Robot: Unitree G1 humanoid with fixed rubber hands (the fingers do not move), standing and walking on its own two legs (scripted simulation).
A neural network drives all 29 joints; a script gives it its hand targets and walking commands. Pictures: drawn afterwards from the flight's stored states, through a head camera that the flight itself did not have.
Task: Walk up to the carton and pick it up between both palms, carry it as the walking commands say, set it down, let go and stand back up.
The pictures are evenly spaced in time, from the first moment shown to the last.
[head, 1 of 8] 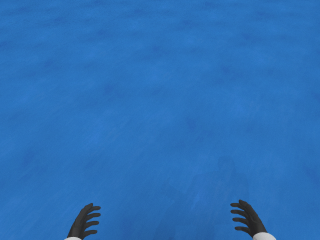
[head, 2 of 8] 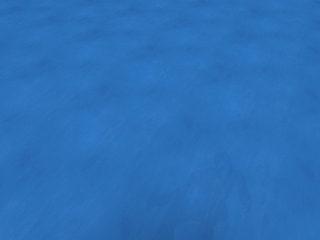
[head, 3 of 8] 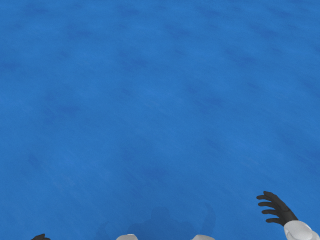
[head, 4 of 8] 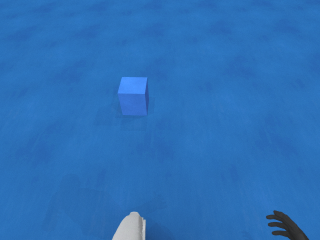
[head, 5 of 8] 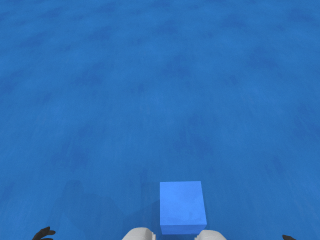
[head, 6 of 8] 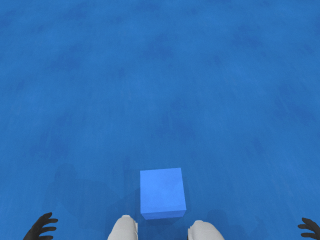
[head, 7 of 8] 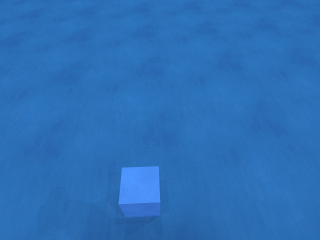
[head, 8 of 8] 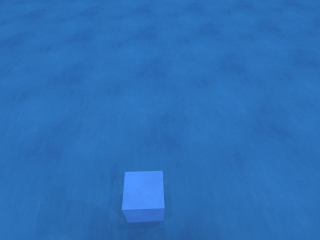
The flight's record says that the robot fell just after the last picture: no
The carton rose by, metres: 0.00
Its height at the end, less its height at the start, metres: +0.00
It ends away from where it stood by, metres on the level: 0.00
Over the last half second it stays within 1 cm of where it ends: yes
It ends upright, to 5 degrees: yes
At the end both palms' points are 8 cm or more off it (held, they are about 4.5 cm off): yes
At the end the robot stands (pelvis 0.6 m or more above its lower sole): yes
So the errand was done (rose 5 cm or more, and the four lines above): no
